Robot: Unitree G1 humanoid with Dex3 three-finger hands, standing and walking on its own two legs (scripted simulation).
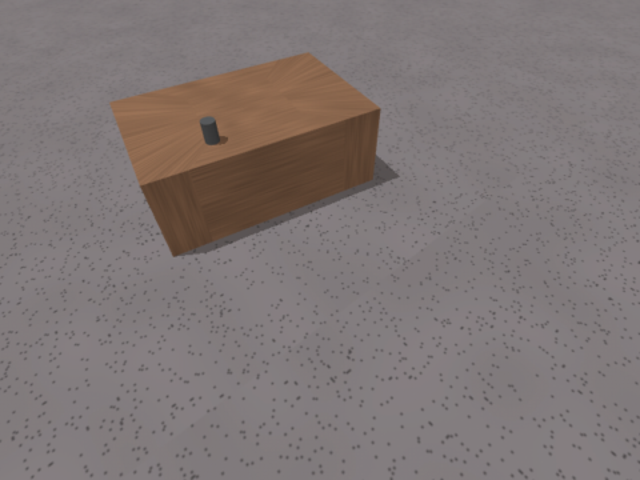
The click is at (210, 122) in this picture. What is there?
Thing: squat round
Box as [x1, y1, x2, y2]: [200, 116, 219, 144]
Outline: 204,117 200,120 200,124 205,142 207,144 217,143 219,141 219,137 214,118 209,116
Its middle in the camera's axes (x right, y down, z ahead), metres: -0.41 -0.41 +1.48
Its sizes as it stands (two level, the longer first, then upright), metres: 0.057 0.057 0.090
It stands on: a support 0.39 m high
